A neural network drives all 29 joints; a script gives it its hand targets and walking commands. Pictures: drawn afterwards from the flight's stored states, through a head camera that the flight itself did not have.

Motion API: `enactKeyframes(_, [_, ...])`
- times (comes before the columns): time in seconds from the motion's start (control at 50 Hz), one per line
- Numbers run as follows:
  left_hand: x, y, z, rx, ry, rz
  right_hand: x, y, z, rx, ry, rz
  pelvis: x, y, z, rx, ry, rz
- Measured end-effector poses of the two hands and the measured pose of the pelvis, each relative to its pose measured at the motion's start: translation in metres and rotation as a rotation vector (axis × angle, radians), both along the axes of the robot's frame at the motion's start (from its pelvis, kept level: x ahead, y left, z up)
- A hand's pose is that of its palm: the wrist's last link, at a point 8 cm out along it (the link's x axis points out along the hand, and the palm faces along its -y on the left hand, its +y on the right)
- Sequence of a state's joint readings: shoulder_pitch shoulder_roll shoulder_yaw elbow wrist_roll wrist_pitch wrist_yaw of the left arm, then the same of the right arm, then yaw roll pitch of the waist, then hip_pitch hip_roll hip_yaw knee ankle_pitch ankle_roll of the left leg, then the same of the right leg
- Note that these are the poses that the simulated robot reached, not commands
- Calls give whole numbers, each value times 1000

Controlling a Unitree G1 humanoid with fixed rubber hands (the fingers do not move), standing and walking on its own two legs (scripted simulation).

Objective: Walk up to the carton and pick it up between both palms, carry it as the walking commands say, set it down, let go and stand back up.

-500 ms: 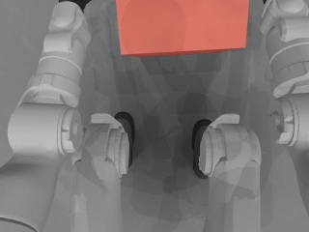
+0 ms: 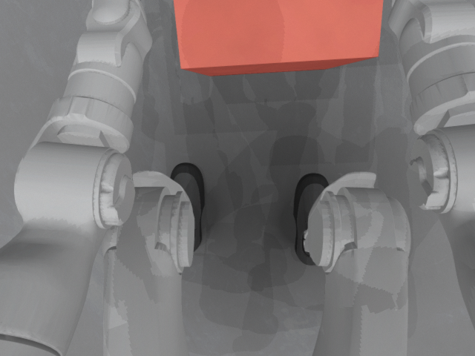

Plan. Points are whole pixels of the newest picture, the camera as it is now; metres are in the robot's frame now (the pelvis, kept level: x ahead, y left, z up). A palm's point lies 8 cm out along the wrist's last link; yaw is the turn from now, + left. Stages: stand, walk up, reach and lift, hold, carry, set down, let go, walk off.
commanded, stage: reach and lift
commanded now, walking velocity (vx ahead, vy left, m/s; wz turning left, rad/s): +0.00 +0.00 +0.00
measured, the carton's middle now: out of the picture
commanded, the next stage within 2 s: none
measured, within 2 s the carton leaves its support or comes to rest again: leaves its support in 0.60 s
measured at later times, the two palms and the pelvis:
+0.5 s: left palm out of the picture +0.55 +0.14 -0.17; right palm out of the picture +0.56 -0.18 -0.17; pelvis +0.00 +0.00 +0.00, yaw +0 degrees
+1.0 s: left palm out of the picture +0.55 +0.14 -0.15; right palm out of the picture +0.56 -0.17 -0.15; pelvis +0.01 +0.00 +0.00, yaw -1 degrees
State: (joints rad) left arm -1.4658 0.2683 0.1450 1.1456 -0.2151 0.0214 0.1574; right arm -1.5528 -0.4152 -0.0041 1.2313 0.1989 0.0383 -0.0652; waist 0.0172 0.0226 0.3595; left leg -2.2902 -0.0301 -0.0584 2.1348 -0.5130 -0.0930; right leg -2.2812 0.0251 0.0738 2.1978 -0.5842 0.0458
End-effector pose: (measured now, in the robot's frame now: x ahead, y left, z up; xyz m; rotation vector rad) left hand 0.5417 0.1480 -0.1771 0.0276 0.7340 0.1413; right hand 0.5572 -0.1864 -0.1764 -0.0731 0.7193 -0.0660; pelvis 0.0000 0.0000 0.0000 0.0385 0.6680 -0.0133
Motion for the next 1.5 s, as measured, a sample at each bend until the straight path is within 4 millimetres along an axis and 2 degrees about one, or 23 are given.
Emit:
enactKeyframes(0.18, [4, -19, 1, -11, -7, -27, 1, 2, 1, -18, -3, 13, 0, 0, 2, -2, 0, -3])
enactKeyframes(0.44, [5, -15, 3, -21, 14, 7, 4, 7, 5, -27, 36, 21, 1, -1, 1, 3, -5, -7])
enactKeyframes(0.66, [8, -6, 11, -27, 26, 4, -2, 11, 2, 32, 41, 41, 9, -2, -7, 4, 2, -8])
enactKeyframes(0.88, [7, -5, 17, -25, 22, 12, -3, 14, 5, 18, 42, 44, 12, -2, -6, 4, 20, -14])
enactKeyframes(0.96, [6, -5, 26, -26, 0, 28, -1, 16, 14, 10, 26, 34, 11, -1, -4, 3, 31, -16])
enactKeyframes(1.22, [1, -13, 61, -37, -47, 53, 7, 11, 65, -10, -16, 2, 5, 4, 9, 0, 73, -30])
enactKeyframes(1.5, [-2, -10, 98, -17, -44, 69, 4, 16, 95, -4, -12, -3, 8, 2, 33, 8, 137, -32])
